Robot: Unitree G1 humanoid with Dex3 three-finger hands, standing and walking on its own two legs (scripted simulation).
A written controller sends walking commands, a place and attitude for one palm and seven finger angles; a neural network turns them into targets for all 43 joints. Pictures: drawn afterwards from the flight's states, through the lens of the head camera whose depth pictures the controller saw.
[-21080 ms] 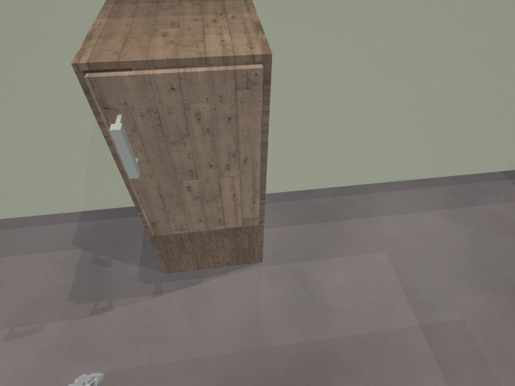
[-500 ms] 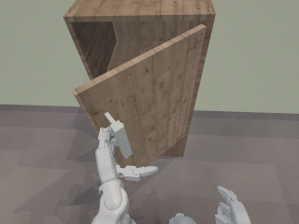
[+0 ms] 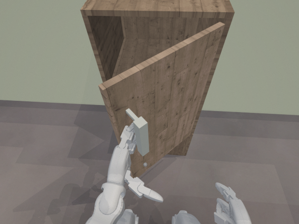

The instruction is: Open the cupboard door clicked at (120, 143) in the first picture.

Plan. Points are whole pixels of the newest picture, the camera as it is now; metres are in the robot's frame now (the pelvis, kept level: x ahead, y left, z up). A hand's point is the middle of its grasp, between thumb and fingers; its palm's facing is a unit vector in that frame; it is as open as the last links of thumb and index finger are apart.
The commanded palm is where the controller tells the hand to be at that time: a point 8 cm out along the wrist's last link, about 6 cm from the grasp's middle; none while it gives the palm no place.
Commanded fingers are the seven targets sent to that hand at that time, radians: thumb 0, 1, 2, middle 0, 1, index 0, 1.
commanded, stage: slide the hand sideways off the handle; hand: left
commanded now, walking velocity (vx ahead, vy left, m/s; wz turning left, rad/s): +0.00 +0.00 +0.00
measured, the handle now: (137, 133) +0.34 +0.05 +0.05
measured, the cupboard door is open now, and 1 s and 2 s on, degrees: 44 45 45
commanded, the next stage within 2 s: draw the hand back to the body in 1.02 s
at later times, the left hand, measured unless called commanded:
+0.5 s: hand (136, 170) +0.24 +0.04 +0.06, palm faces -0.12 -0.99 +0.02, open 16.0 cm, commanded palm +0.21 +0.11 +0.05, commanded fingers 0.00 -0.50 0.30 -0.15 -0.30 -0.15 -0.30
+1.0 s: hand (111, 190) +0.20 +0.10 +0.05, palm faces -0.06 -1.00 -0.02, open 16.3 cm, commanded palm +0.17 +0.15 +0.05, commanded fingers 0.00 -0.50 0.30 -0.15 -0.30 -0.15 -0.30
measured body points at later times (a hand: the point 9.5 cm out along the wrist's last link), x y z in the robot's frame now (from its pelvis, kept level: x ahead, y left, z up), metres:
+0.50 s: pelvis +0.01 +0.01 +0.00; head +0.06 +0.00 +0.45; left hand +0.24 +0.10 +0.06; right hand +0.18 -0.20 -0.08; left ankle +0.02 +0.13 -0.66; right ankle +0.02 -0.10 -0.66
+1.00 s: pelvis +0.01 -0.01 -0.01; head +0.07 -0.02 +0.43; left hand +0.20 +0.15 +0.06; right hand +0.20 -0.23 -0.09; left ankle +0.02 +0.13 -0.66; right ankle +0.02 -0.10 -0.66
